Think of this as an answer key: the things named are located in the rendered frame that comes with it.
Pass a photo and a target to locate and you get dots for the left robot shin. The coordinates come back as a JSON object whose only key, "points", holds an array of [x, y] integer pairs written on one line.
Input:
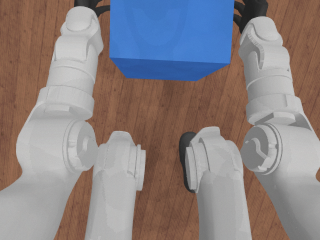
{"points": [[100, 162]]}

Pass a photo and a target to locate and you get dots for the left robot forearm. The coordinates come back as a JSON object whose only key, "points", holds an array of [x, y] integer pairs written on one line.
{"points": [[72, 73]]}

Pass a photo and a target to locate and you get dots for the carton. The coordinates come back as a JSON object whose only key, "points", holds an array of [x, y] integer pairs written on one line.
{"points": [[181, 40]]}

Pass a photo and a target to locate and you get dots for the robot left thigh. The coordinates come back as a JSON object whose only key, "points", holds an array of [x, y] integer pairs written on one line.
{"points": [[113, 193]]}

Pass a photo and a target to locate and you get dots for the robot left upper arm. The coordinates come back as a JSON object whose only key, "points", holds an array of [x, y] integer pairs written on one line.
{"points": [[52, 152]]}

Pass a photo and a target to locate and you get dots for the robot right upper arm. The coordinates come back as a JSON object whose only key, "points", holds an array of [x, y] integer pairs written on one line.
{"points": [[285, 160]]}

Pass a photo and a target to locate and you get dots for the right robot hand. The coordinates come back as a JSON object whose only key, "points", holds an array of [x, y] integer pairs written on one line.
{"points": [[251, 9]]}

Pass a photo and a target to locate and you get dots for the right robot forearm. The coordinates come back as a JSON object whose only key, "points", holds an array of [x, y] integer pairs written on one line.
{"points": [[268, 77]]}

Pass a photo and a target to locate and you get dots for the left robot hand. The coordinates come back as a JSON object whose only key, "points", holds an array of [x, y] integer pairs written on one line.
{"points": [[92, 5]]}

